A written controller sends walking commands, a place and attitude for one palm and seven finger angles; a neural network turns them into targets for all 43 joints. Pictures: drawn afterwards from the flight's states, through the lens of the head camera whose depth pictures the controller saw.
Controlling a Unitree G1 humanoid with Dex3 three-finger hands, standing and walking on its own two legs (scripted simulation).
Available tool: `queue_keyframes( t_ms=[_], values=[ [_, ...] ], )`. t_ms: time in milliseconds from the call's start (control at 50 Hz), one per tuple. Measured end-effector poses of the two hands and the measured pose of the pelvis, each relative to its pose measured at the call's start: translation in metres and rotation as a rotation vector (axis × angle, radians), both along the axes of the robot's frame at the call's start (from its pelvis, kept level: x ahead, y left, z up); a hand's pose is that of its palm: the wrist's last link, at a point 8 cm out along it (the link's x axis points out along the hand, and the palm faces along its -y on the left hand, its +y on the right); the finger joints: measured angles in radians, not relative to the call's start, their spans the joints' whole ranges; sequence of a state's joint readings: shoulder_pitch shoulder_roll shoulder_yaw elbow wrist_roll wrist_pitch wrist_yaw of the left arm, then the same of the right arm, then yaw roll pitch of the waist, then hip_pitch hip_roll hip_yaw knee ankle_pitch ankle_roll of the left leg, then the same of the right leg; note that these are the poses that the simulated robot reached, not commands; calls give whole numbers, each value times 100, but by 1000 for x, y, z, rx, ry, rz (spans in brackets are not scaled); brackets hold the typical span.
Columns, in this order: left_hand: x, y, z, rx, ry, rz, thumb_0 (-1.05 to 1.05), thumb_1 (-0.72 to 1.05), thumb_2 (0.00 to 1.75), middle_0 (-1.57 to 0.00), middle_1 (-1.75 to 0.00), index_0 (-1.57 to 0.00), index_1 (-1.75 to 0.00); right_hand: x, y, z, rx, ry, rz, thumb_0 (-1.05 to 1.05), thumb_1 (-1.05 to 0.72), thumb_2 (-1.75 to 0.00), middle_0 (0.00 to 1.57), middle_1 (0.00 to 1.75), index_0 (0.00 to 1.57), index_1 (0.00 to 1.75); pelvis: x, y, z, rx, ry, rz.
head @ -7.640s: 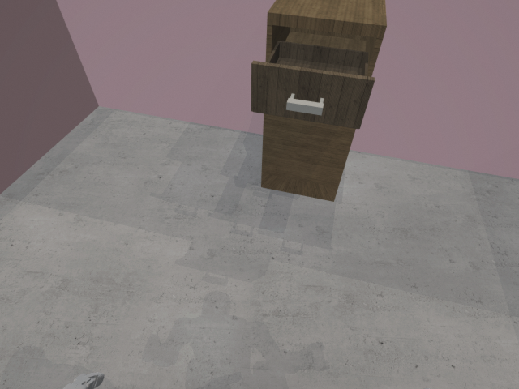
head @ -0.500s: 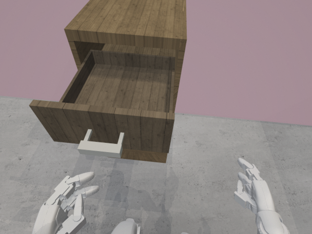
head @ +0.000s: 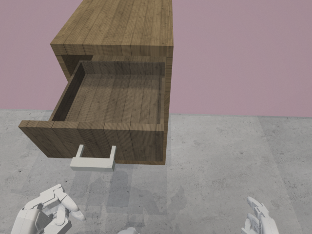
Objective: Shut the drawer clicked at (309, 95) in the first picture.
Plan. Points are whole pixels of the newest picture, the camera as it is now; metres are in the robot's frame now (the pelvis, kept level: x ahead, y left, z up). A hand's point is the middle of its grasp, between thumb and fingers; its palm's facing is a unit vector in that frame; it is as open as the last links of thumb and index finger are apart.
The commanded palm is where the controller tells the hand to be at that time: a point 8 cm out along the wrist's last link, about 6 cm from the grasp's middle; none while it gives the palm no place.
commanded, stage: raise the hand and make a fist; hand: left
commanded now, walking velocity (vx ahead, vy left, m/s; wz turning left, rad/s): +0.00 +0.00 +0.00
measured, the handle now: (95, 156) +0.30 +0.18 +0.03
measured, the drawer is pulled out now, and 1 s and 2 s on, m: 0.30 0.30 0.30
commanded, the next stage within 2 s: bring the fist close to the handle in 0.90 s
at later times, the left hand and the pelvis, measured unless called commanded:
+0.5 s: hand (69, 230) +0.12 +0.15 +0.12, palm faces +0.00 -1.00 +0.01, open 3.3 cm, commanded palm +0.08 +0.20 +0.13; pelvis -0.01 +0.04 +0.00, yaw +0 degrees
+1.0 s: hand (75, 222) +0.14 +0.14 +0.13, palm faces +0.05 -1.00 -0.01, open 3.3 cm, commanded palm +0.08 +0.19 +0.13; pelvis +0.00 +0.03 +0.00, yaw +0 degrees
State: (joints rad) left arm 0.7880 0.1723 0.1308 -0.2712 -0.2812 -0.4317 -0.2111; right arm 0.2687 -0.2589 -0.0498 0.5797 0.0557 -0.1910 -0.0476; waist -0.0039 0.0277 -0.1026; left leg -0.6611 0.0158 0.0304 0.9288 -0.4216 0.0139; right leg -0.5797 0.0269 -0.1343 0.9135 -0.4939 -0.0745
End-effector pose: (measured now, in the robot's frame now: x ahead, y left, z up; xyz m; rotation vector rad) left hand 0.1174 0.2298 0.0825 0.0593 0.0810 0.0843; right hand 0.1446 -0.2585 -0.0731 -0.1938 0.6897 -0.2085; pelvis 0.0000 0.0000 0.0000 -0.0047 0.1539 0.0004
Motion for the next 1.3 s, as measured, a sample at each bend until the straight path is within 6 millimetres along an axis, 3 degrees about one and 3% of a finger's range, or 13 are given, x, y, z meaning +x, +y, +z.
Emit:
queue_keyframes(
  t_ms=[140,260,380,480,620,780,940,1060,1160,1300],
  values=[
    [2,-18,0,-72,-28,-101,2,90,90,-117,-135,-117,-135,27,26,22,-2,-144,63,2,-91,-90,20,29,20,30,-8,16,0,-16,-4,3],
    [5,-16,22,-69,-90,-66,2,90,90,-129,-148,-128,-148,45,68,38,69,-235,122,2,-90,-90,20,29,20,30,-7,27,2,-20,-27,-4],
    [-5,-22,37,-96,-96,-62,2,90,90,-136,-156,-136,-156,51,100,46,117,-269,199,2,-90,-90,20,30,20,30,-7,38,3,-30,-60,3],
    [-13,-26,41,-77,-62,-89,2,90,90,-139,-158,-138,-159,48,110,45,124,-250,222,2,-90,-90,20,30,20,30,-9,43,3,-32,-74,3],
    [-8,-15,46,-56,-82,-47,2,90,90,-140,-160,-140,-160,34,103,38,109,-203,204,2,-90,-90,20,30,20,30,-10,44,3,-34,-74,2],
    [0,-28,45,-66,-64,-93,2,90,90,-140,-160,-140,-160,20,81,33,84,-168,147,2,-90,-90,20,30,20,30,-4,40,4,-30,-67,-5],
    [-6,-30,47,-48,-47,-44,2,90,90,-140,-160,-140,-160,26,70,33,89,-180,128,2,-90,-90,20,29,20,30,0,32,4,-23,-67,-7],
    [-4,-42,49,-54,-72,-44,2,90,90,-140,-160,-140,-160,36,67,31,98,-197,158,2,-90,-90,20,29,20,30,0,24,2,-19,-56,1],
    [2,-51,34,-43,-36,-68,2,90,90,-140,-160,-140,-160,41,63,28,103,-183,161,2,-90,-90,20,30,20,30,1,16,0,-10,-42,1],
    [9,-40,15,-15,-7,-29,2,90,90,-140,-160,-140,-160,42,47,20,90,-138,145,2,-90,-90,20,30,20,30,5,3,-2,-6,-19,2]
  ],
)
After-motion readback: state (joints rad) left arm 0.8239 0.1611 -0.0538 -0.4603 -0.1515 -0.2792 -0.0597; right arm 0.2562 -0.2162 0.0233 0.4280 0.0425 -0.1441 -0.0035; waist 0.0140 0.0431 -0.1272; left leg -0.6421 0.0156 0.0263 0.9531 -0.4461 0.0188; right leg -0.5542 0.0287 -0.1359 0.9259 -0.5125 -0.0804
